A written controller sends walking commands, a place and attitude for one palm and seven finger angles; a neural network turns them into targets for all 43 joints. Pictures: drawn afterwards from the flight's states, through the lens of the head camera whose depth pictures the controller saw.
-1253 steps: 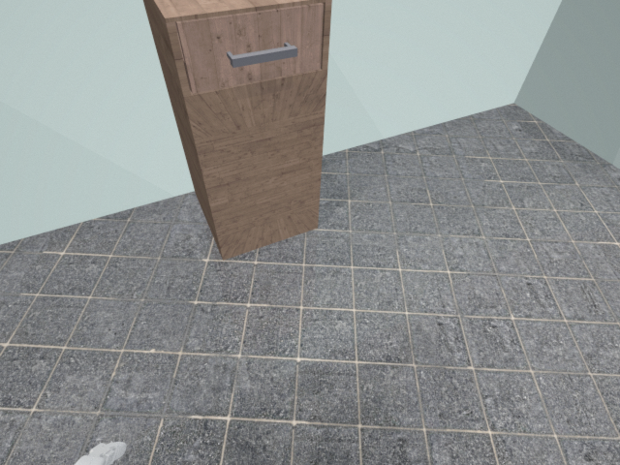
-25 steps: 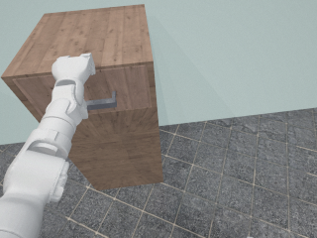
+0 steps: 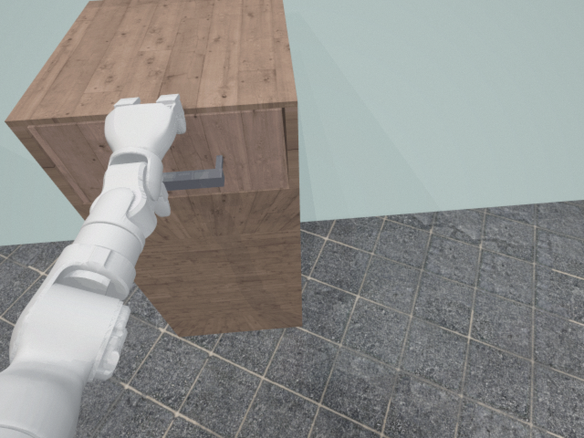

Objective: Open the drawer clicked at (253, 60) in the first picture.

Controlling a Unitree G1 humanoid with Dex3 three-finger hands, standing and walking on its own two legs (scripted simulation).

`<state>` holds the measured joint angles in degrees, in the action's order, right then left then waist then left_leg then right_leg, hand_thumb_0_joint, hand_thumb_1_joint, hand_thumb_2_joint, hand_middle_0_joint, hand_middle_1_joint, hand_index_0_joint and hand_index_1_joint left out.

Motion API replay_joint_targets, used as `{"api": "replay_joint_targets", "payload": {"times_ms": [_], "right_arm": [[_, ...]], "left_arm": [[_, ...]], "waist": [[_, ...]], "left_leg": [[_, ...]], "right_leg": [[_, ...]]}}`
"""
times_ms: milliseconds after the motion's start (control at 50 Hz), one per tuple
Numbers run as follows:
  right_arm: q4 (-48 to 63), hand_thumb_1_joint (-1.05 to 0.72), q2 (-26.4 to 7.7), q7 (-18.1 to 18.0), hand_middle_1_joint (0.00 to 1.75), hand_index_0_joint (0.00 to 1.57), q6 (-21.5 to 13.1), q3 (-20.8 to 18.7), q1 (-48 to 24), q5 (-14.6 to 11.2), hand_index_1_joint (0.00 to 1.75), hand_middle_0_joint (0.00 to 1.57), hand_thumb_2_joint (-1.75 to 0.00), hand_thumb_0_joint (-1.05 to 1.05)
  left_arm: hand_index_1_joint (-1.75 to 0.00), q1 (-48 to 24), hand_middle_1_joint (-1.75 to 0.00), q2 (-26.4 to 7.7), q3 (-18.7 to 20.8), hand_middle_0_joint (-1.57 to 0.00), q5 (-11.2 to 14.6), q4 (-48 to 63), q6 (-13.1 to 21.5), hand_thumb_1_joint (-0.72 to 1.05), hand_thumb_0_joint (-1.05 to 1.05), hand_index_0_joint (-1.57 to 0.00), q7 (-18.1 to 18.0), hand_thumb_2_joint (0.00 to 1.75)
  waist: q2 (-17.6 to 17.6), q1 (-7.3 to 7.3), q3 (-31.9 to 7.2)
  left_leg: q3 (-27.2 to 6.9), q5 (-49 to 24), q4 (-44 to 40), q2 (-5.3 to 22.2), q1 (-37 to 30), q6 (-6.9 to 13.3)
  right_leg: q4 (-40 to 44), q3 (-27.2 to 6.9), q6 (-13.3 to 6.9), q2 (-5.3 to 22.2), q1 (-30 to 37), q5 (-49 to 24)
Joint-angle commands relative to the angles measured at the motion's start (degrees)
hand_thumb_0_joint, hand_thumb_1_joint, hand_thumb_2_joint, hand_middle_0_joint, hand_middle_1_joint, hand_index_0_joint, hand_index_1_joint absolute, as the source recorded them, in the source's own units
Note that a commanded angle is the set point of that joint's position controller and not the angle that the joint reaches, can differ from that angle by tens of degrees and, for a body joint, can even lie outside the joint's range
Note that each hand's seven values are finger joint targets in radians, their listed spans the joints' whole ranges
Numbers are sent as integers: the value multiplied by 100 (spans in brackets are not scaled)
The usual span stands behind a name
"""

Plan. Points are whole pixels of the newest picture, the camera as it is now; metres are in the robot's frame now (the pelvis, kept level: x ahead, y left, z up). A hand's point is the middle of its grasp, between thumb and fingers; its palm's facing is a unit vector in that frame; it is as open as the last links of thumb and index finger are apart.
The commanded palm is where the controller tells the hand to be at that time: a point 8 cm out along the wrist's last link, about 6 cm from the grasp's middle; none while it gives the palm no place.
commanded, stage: lift the fingers back up to retry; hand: left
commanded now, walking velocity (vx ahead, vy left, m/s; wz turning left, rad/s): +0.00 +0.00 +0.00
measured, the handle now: (170, 172) +0.52 +0.21 +0.06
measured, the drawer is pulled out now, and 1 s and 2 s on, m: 0.00 0.00 0.00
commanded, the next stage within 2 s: re-aim the fingers above the handle in 0.58 s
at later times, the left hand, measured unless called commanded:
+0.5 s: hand (145, 169) +0.48 +0.22 +0.11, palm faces +0.06 +0.01 -1.00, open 13.7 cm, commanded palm +0.46 +0.22 +0.17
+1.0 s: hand (151, 176) +0.47 +0.21 +0.10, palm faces +0.02 -0.01 -1.00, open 13.8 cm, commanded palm +0.45 +0.22 +0.17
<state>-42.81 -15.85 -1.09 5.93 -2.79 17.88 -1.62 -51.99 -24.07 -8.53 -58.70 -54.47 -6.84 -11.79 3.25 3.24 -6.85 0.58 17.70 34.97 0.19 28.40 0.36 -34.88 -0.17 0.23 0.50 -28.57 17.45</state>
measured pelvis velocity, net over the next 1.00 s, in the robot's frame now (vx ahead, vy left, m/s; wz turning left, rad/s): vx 0.00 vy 0.00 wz -0.01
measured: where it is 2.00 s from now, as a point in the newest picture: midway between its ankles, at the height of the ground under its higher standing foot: outside the picture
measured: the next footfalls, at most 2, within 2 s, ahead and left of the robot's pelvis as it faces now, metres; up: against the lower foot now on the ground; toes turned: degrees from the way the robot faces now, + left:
none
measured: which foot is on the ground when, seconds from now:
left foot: down 0.00-1.00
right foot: down 0.00-1.00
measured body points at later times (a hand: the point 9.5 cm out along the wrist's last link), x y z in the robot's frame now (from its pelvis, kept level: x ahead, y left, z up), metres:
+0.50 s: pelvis +0.00 +0.00 +0.00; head +0.06 -0.01 +0.44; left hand +0.47 +0.22 +0.16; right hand +0.06 -0.28 -0.13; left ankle -0.01 +0.12 -0.73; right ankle -0.01 -0.12 -0.73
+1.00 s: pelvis +0.00 +0.00 +0.00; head +0.06 -0.02 +0.45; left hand +0.46 +0.21 +0.16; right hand +0.07 -0.27 -0.13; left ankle -0.01 +0.12 -0.73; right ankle -0.01 -0.12 -0.73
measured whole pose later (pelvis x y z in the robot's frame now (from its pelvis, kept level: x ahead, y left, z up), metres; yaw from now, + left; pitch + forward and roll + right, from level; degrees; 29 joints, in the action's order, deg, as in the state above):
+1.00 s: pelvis +0.00 +0.00 +0.00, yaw -1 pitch +11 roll +0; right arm -38.9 -14.7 -2.7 4.6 -2.5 16.9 -1.3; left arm -44.7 -28.1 -4.6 -59.5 -48.5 3.2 -8.2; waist 2.3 3.0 -4.9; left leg 1.1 18.1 34.8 0.5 27.3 0.3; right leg -34.8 -0.7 0.2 0.2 -27.7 17.7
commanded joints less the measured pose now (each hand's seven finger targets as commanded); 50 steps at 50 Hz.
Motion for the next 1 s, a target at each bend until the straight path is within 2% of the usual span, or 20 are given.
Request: {"api": "replay_joint_targets", "payload": {"times_ms": [0,60,100,120,220,260,300,320,360,400,440,540,620,660,720,780,860,940,960,980], "right_arm": [[749,-90,-809,-169,30,20,-21,-139,38,-49,30,20,-90,0],[935,-90,-824,-302,30,20,-21,-75,-45,-73,30,20,-90,0],[1055,-90,-801,-367,30,20,-64,-40,-89,-86,30,20,-90,0],[1096,-90,-807,-388,30,20,-94,-59,-79,-74,30,20,-90,0],[1217,-90,-663,-392,30,20,-260,-159,18,-6,30,20,-90,0],[1091,-90,-646,-361,30,20,-328,-203,97,7,30,20,-90,0],[987,-90,-635,-301,30,20,-381,-236,167,12,30,20,-90,0],[923,-90,-652,-274,30,20,-404,-259,223,21,30,20,-90,0],[767,-90,-687,-225,30,20,-436,-280,285,6,30,20,-90,0],[691,-90,-692,-172,30,20,-436,-287,326,13,30,20,-90,0],[625,-90,-713,-132,30,20,-407,-280,356,12,30,20,-90,0],[663,-90,-792,-155,30,20,-236,-241,303,-6,30,20,-90,0],[789,-90,-801,-240,30,20,-157,-179,165,-43,30,20,-90,0],[839,-90,-769,-262,30,20,-172,-175,133,-47,30,20,-90,0],[996,-90,-752,-261,30,20,-180,-188,93,-8,30,20,-90,0],[1021,-90,-703,-252,30,20,-197,-188,84,-20,30,20,-90,0],[1013,-90,-690,-247,30,20,-242,-221,101,11,30,20,-90,0],[880,-90,-675,-192,30,20,-302,-251,132,20,30,20,-90,0],[851,-90,-664,-168,30,20,-318,-262,141,35,30,20,-90,0],[811,-90,-673,-151,30,20,-320,-279,159,32,30,20,-90,0]], "left_arm": [[-120,-2323,-120,-1527,454,-30,-99,325,-458,-50,0,-30,384,30],[-120,-1904,-120,-1785,633,-30,-19,213,-162,-50,0,-30,740,30],[-120,-1850,-120,-1743,545,-30,-12,398,122,-50,0,-30,894,30],[-120,-1842,-120,-1943,721,-30,-20,522,323,-50,0,-30,923,30],[-120,-2290,-120,-2064,908,-30,-28,1854,1221,-50,0,-30,625,30],[-120,-2449,-120,-2180,1056,-30,-70,1950,1343,-50,0,-30,327,30],[-120,-2723,-120,-2000,938,-30,-80,2095,1321,-50,0,-30,48,30],[-120,-2883,-120,-1938,887,-30,-73,2074,1273,-50,0,-30,-70,30],[-120,-2935,-120,-1992,931,-30,-85,1796,1050,-50,0,-30,-280,30],[-120,-3063,-120,-1763,724,-30,-77,1683,804,-50,0,-30,-337,30],[-120,-3030,-120,-1574,543,-30,-54,1386,544,-50,0,-30,-265,30],[-120,-2696,-120,-1721,625,-30,22,950,189,-50,0,-30,180,30],[-120,-2340,-120,-1781,676,-30,83,825,294,-50,0,-30,482,30],[-120,-2319,-120,-1548,483,-30,62,918,421,-50,0,-30,563,30],[-120,-1799,-120,-1707,717,-30,50,1230,676,-50,0,-30,630,30],[-120,-1888,-120,-1604,634,-30,31,1436,848,-50,0,-30,582,30],[-120,-2139,-120,-2123,1097,-30,0,1823,1028,-50,0,-30,278,30],[-120,-2559,-120,-2176,1140,-30,-91,1986,957,-50,0,-30,-97,30],[-120,-2603,-120,-1915,941,-30,-98,1981,878,-50,0,-30,-150,30],[-120,-2543,-120,-2006,1055,-30,-112,1911,789,-50,0,-30,-195,30]], "waist": [[-682,108,-1407],[-1097,46,-1160],[-1097,49,-1037],[-1102,13,-1116],[-308,-7,-1696],[-113,36,-1751],[66,117,-1862],[-27,200,-1936],[142,226,-1932],[242,250,-2149],[263,287,-2210],[-232,216,-1994],[-648,167,-1449],[-557,175,-1320],[-449,-32,-1647],[-388,6,-1547],[-229,-50,-1883],[114,10,-2095],[86,59,-2140],[104,22,-2170]], "left_leg": [[199,-1512,-496,-132,-819,215],[241,-1166,-568,-136,-612,254],[255,-944,-598,-128,-550,254],[249,-958,-572,-116,-542,258],[211,-1258,-347,-146,-972,260],[161,-1337,-269,-157,-1039,243],[125,-1495,-207,-169,-1169,210],[112,-1521,-180,-162,-1186,213],[95,-1467,-183,-166,-1196,183],[109,-1668,-170,-177,-1316,168],[112,-1849,-169,-163,-1365,170],[150,-2015,-243,-156,-1150,215],[156,-1703,-380,-161,-875,237],[147,-1613,-397,-145,-954,243],[184,-1770,-379,-149,-1056,233],[158,-1698,-341,-133,-1064,220],[127,-1834,-280,-149,-1130,220],[108,-2043,-219,-142,-1268,181],[98,-2132,-197,-143,-1355,180],[107,-2224,-201,-131,-1386,165]], "right_leg": [[509,174,-162,-205,1017,-1488],[597,96,-109,-144,1218,-1366],[645,48,-84,-107,1178,-1171],[639,6,-90,-89,1275,-1147],[499,-63,-138,-143,1115,-1249],[435,-46,-160,-193,924,-1268],[381,11,-180,-239,732,-1291],[391,30,-173,-246,719,-1255],[379,51,-183,-272,599,-1221],[358,78,-192,-277,648,-1388],[355,102,-195,-277,685,-1547],[401,118,-161,-247,1020,-1911],[524,120,-151,-206,1104,-1728],[513,115,-158,-214,903,-1587],[473,79,-188,-202,1179,-1686],[436,88,-177,-218,958,-1584],[354,66,-191,-233,1085,-1651],[297,91,-212,-272,957,-1703],[286,123,-206,-286,903,-1745],[279,135,-217,-293,933,-1803]]}}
